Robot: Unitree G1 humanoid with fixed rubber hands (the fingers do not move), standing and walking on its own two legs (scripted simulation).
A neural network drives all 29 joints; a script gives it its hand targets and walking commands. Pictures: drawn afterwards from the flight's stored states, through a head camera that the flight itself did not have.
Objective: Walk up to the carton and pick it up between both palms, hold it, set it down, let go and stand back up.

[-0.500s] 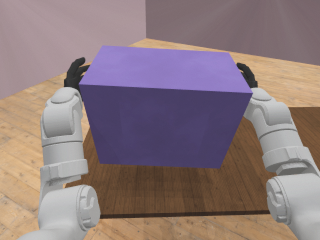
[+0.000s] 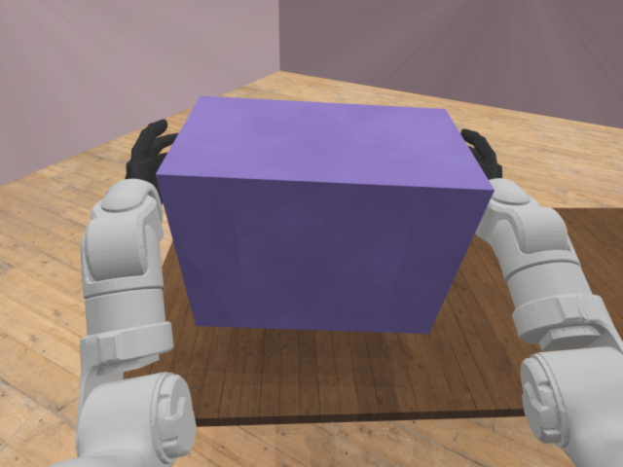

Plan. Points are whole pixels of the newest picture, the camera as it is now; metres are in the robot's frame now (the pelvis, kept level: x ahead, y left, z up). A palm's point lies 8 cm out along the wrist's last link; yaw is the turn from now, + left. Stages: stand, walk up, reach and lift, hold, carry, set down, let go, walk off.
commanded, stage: hold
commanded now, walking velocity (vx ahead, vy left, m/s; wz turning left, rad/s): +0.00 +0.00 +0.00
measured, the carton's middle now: (318, 219) +0.37 +0.00 +0.19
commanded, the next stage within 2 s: none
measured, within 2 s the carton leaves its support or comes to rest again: neither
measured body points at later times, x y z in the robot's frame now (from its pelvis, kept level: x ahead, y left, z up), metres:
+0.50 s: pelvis +0.00 +0.00 +0.00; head -0.08 +0.02 +0.44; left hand +0.37 +0.20 +0.26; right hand +0.37 -0.20 +0.25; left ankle +0.01 +0.14 -0.75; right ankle +0.00 -0.12 -0.75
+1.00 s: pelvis +0.00 +0.00 +0.00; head -0.08 +0.02 +0.44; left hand +0.37 +0.20 +0.26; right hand +0.38 -0.20 +0.25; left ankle +0.01 +0.14 -0.75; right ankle +0.00 -0.12 -0.75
